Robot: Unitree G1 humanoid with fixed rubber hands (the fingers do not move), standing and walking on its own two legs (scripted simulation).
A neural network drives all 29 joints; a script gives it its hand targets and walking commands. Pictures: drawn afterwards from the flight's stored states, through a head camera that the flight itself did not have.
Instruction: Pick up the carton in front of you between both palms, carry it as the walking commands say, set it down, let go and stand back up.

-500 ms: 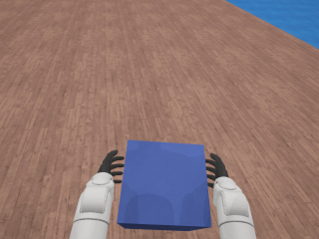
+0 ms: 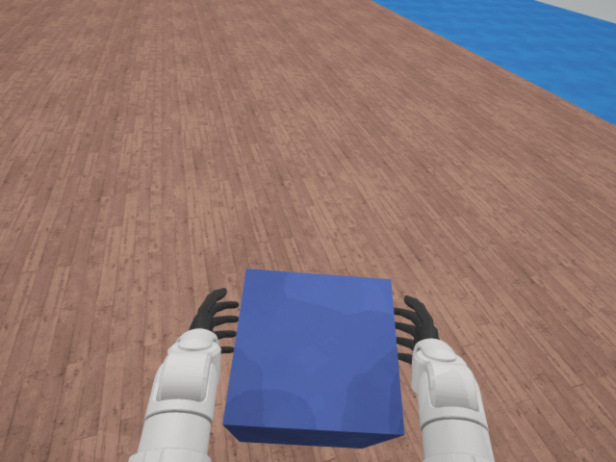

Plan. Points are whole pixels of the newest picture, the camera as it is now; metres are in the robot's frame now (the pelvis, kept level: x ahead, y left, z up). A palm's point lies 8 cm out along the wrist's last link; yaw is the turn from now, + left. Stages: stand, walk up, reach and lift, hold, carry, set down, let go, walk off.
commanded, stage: set down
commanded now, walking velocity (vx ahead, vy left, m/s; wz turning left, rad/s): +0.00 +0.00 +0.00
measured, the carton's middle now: (309, 366) +0.31 +0.00 -0.07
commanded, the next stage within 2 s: none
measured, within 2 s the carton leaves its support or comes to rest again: neither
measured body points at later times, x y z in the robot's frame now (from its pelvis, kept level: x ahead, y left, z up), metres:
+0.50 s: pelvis -0.02 -0.03 -0.04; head +0.13 +0.01 +0.39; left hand +0.34 +0.17 -0.11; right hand +0.36 -0.13 -0.09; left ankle +0.06 +0.10 -0.74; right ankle -0.01 -0.15 -0.74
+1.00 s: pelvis -0.06 -0.01 -0.17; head +0.18 +0.04 +0.21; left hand +0.39 +0.18 -0.27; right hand +0.39 -0.11 -0.25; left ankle +0.06 +0.10 -0.74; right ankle -0.01 -0.15 -0.74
